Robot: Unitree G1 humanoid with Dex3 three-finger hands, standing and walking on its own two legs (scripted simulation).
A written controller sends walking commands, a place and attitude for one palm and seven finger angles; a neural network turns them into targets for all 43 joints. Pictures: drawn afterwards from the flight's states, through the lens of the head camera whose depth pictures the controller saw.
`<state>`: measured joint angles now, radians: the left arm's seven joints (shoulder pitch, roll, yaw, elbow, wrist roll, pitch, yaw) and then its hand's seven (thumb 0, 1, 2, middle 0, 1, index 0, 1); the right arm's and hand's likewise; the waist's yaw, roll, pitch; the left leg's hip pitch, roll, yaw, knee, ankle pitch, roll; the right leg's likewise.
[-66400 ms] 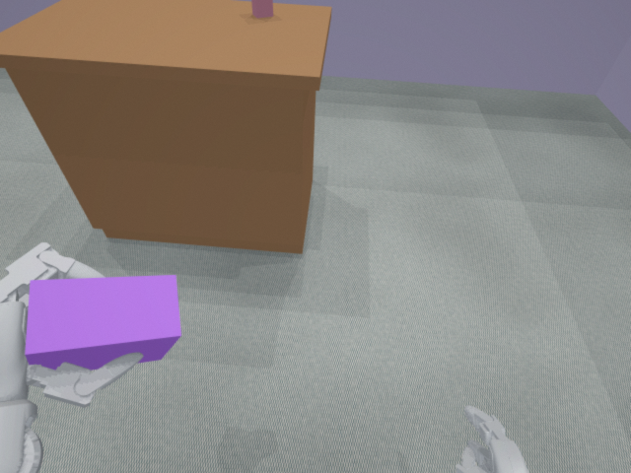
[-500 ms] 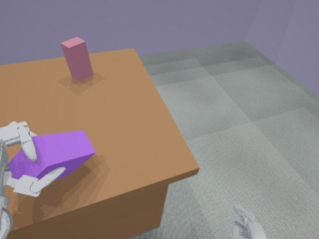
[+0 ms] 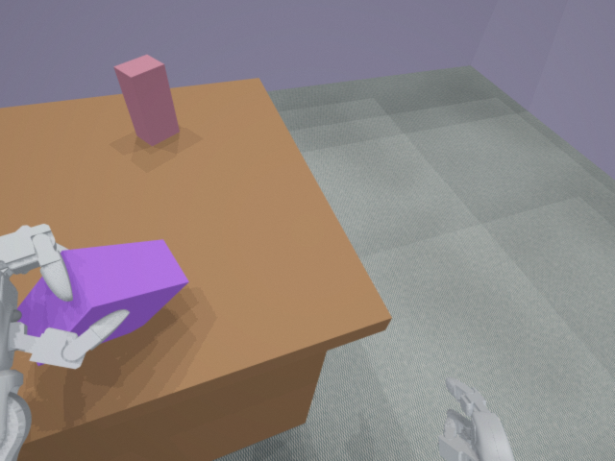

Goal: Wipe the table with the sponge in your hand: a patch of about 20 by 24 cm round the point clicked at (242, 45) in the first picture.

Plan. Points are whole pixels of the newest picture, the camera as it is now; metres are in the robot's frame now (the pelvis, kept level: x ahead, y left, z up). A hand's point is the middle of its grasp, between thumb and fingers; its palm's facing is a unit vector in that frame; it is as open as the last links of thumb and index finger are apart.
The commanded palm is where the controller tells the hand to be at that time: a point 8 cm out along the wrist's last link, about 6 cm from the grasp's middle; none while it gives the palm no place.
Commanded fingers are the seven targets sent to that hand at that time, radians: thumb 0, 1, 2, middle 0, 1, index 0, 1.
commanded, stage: come to a stop and stand still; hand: left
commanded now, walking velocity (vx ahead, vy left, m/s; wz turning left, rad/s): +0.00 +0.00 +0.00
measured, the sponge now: (122, 292) +0.26 +0.23 +0.10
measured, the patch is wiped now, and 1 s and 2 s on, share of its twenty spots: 0.85 0.85 0.85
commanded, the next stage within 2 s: look again from close up in 0.24 s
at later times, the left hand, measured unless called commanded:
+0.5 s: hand (56, 298) +0.21 +0.25 +0.17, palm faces +0.43 -0.84 -0.33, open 7.0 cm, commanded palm +0.15 +0.28 +0.17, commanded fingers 0.00 0.10 1.30 -1.20 -1.60 -1.20 -1.60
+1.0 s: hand (66, 296) +0.22 +0.25 +0.17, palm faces +0.46 -0.82 -0.35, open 7.0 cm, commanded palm +0.15 +0.26 +0.17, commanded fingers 0.00 0.10 1.30 -1.20 -1.60 -1.20 -1.60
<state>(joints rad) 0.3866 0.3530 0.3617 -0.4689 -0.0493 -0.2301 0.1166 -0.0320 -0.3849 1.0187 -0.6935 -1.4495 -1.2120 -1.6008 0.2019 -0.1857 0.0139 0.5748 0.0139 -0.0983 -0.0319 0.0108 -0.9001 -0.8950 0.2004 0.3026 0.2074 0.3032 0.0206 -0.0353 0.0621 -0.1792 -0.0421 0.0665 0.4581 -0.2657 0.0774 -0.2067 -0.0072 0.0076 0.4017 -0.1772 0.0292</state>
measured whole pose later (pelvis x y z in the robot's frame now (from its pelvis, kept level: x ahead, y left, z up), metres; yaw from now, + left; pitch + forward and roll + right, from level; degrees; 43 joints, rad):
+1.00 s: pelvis +0.00 -0.02 +0.00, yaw +0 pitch -1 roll -1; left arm 0.38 0.36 0.40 -0.49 -0.04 -0.18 0.13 0.00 -0.38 1.03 -0.72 -1.46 -1.24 -1.63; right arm 0.19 -0.16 0.01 0.56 0.02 -0.07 -0.02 0.01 -0.90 -0.89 0.20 0.30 0.21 0.30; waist 0.03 -0.05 0.09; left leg -0.19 -0.03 0.06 0.48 -0.27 0.05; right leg -0.23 0.00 -0.01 0.45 -0.20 0.01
